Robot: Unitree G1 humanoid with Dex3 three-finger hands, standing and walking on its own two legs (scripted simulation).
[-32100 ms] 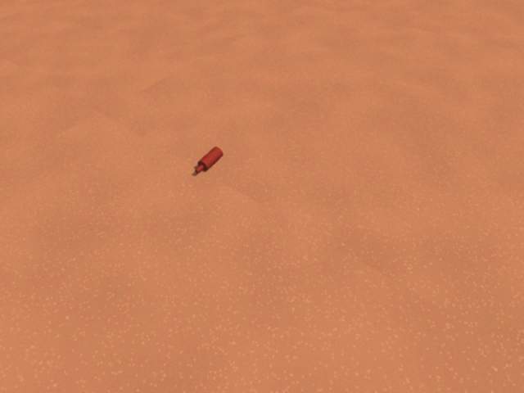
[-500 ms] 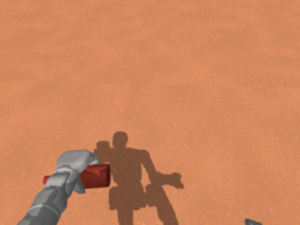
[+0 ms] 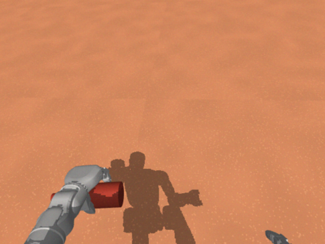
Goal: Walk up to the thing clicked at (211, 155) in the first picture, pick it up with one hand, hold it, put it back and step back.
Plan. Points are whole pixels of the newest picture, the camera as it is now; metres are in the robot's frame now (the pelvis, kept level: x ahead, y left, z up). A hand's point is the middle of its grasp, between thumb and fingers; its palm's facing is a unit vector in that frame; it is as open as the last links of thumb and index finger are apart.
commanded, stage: hold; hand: left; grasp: from above
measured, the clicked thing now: (86, 195) +0.30 +0.24 -0.08
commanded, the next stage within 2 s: crouch in 1.14 s
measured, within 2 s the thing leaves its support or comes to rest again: neither
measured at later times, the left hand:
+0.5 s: hand (88, 200) +0.27 +0.21 -0.03, palm faces -0.46 -0.03 -0.89, open 9.5 cm
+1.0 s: hand (86, 197) +0.27 +0.22 -0.03, palm faces -0.48 -0.04 -0.88, open 9.5 cm
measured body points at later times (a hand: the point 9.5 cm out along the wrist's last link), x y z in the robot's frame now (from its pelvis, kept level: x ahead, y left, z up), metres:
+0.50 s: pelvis -0.02 -0.01 +0.01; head -0.01 -0.03 +0.45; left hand +0.29 +0.21 +0.02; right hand +0.13 -0.27 -0.11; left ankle +0.01 +0.12 -0.72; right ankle +0.02 -0.14 -0.72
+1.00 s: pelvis +0.00 +0.00 +0.01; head +0.01 -0.03 +0.46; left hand +0.29 +0.22 +0.02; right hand +0.14 -0.26 -0.10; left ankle +0.01 +0.12 -0.72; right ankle +0.02 -0.14 -0.72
